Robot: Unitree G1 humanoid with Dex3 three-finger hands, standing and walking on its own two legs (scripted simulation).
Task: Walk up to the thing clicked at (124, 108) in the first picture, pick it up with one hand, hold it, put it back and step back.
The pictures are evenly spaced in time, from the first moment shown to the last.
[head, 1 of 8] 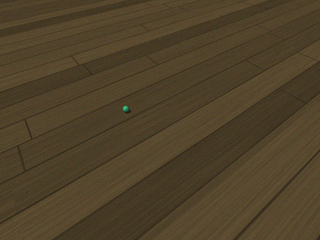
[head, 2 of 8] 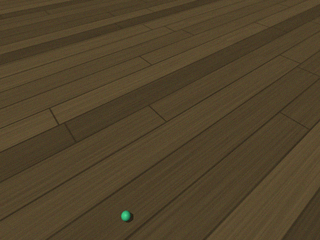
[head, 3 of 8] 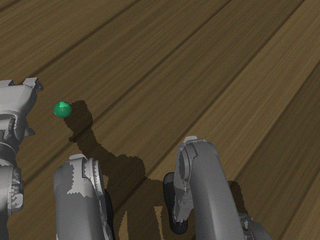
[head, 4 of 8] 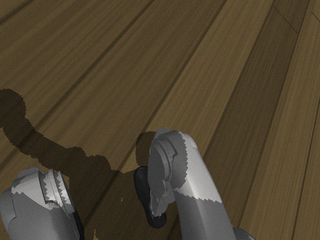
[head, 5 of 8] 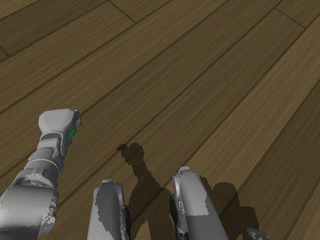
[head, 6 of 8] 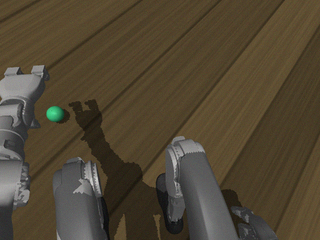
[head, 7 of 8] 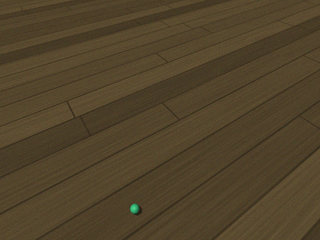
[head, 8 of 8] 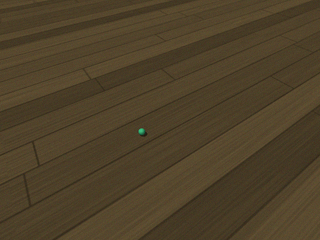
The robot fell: no
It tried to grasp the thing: yes
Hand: left
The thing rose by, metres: 0.69
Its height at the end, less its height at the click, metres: +0.00
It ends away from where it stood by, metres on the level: 0.01
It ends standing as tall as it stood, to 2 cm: yes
